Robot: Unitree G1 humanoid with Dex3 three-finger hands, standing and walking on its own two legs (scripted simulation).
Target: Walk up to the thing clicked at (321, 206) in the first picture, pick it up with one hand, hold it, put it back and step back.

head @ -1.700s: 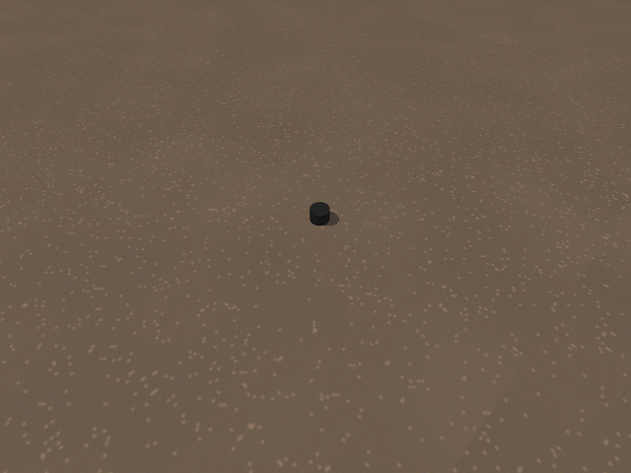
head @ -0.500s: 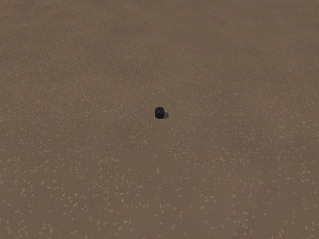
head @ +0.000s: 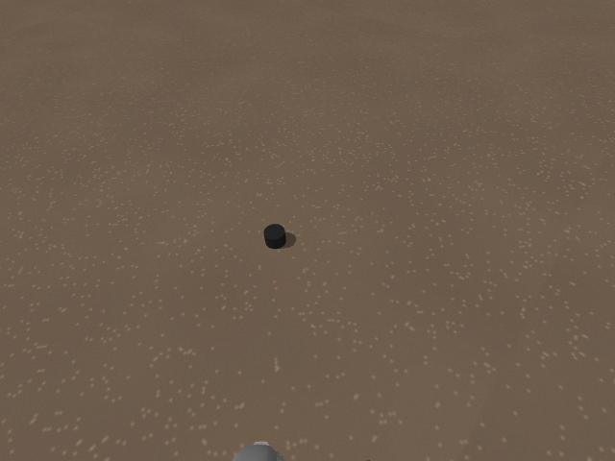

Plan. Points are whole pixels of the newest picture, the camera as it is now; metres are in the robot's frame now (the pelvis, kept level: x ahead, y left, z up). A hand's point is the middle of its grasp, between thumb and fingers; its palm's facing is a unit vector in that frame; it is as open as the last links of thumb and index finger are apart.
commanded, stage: walk up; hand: left
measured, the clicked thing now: (275, 236) +1.11 +0.25 -0.74
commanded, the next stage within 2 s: none
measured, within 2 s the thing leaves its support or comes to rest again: neither
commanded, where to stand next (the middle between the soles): +0.73 +0.02 m, yaw -2 degrees
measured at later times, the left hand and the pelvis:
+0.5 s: hand (164, 355) +0.31 +0.29 -0.13, palm faces -0.13 -0.91 -0.39, open 7.4 cm; pelvis +0.23 +0.01 -0.01, yaw -3 degrees
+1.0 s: hand (180, 291) +0.46 +0.31 -0.17, palm faces -0.05 -0.92 -0.38, open 7.4 cm; pelvis +0.43 +0.03 -0.02, yaw -1 degrees
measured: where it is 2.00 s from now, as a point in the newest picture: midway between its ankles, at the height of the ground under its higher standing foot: (323, 326)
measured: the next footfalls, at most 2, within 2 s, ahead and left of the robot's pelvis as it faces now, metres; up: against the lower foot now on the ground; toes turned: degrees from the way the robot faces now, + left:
left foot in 0.16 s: +0.25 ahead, +0.15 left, +0.00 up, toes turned +4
right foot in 0.54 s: +0.37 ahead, -0.14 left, +0.00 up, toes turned -7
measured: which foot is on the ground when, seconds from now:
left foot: up 0.00-0.14, down 0.16-0.54, up 0.56-0.90, down 0.92-1.00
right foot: down 0.00-0.18, up 0.20-0.52, down 0.54-0.94, up 0.96-1.00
